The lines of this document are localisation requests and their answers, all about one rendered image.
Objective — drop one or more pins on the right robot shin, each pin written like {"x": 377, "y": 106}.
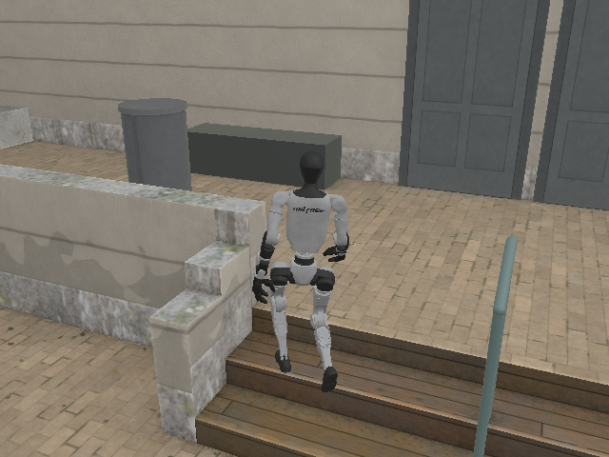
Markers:
{"x": 323, "y": 342}

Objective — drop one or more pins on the robot right upper arm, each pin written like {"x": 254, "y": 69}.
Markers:
{"x": 338, "y": 204}

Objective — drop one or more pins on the robot right forearm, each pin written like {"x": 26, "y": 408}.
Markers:
{"x": 341, "y": 250}

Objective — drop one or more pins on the robot left hand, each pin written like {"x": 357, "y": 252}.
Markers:
{"x": 258, "y": 291}

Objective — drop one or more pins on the robot left forearm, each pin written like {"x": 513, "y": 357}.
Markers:
{"x": 264, "y": 259}

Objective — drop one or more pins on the robot left foot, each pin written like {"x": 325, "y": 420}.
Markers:
{"x": 285, "y": 364}

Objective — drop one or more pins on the robot right hand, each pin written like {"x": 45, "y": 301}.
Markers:
{"x": 331, "y": 251}

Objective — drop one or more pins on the robot left upper arm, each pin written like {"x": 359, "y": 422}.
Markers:
{"x": 278, "y": 200}

